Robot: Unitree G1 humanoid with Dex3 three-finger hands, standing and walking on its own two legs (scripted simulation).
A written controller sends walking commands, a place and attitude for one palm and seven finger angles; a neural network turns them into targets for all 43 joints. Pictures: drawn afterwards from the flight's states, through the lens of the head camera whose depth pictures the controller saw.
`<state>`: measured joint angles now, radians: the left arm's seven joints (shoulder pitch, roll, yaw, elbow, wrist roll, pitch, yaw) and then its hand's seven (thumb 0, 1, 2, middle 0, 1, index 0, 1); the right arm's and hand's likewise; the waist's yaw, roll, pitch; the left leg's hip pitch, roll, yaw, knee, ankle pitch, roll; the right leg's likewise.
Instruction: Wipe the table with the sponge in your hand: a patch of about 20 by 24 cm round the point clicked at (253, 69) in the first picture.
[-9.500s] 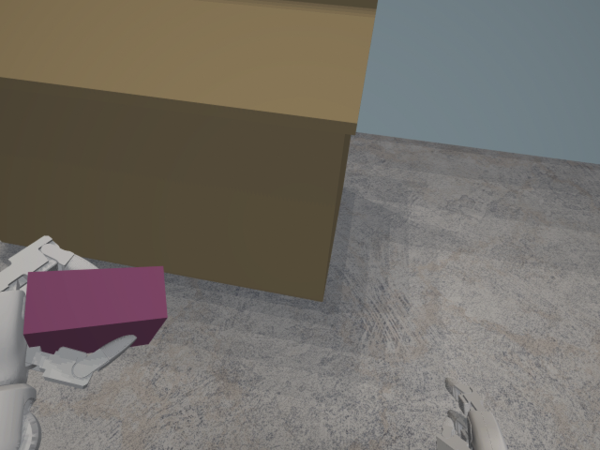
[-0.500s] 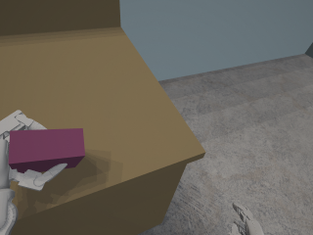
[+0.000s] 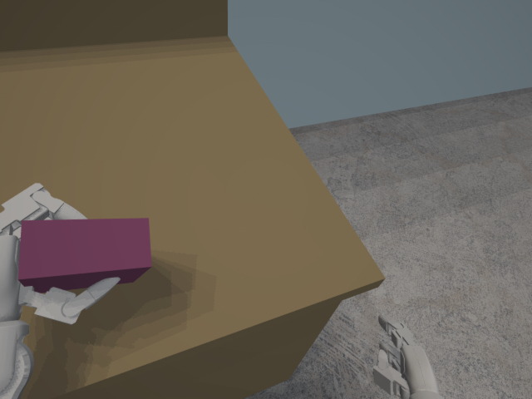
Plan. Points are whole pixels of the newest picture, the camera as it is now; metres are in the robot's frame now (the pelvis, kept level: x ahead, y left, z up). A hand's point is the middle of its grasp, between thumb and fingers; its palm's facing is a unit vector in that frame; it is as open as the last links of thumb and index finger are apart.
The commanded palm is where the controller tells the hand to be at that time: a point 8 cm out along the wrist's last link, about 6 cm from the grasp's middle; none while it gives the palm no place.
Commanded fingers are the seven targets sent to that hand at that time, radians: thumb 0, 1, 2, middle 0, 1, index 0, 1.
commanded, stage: look again from close up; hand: left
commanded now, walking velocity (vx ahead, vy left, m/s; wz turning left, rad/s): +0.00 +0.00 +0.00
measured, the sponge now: (105, 256) +0.23 +0.22 +0.14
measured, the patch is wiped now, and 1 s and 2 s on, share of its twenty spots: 0.00 0.00 0.00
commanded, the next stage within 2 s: shuffle to correct the standing spot in 0.40 s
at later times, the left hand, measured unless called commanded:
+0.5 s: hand (79, 255) +0.22 +0.24 +0.16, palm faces +0.39 -0.85 -0.36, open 9.4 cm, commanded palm +0.16 +0.27 +0.17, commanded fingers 0.00 0.10 1.30 -1.20 -1.60 -1.20 -1.60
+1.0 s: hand (130, 260) +0.22 +0.18 +0.16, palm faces +0.37 -0.86 -0.37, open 9.4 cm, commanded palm +0.16 +0.22 +0.17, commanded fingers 0.00 0.10 1.30 -1.20 -1.60 -1.20 -1.60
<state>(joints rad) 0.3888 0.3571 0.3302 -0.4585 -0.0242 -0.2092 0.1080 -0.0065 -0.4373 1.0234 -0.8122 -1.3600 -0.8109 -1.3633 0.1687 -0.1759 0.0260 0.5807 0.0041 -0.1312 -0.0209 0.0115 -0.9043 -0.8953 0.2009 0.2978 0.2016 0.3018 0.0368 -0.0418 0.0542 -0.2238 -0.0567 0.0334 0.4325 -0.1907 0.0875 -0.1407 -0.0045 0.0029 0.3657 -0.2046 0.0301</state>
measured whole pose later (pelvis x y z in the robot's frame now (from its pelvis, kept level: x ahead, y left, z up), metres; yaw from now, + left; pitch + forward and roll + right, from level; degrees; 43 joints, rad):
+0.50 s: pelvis +0.01 -0.01 +0.00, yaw +0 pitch -1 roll -2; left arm 0.43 0.36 0.33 -0.46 -0.04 -0.20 0.13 -0.01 -0.44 1.03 -0.81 -1.36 -0.81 -1.37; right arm 0.20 -0.19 0.01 0.59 0.02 -0.10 -0.04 0.01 -0.91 -0.90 0.20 0.30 0.20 0.30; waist 0.03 -0.01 0.06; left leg -0.21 -0.05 0.02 0.43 -0.20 0.07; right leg -0.13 0.01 -0.01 0.36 -0.21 0.02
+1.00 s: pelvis +0.00 -0.06 +0.00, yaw +0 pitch +0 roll -1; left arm 0.45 0.37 0.35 -0.52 -0.08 -0.14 0.12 -0.01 -0.44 1.03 -0.81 -1.36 -0.81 -1.37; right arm 0.18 -0.19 -0.01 0.56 0.02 -0.07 -0.03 0.01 -0.91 -0.90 0.20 0.30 0.20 0.30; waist 0.02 -0.01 0.07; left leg -0.26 0.03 0.00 0.48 -0.21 0.00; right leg -0.17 0.08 -0.02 0.39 -0.22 -0.05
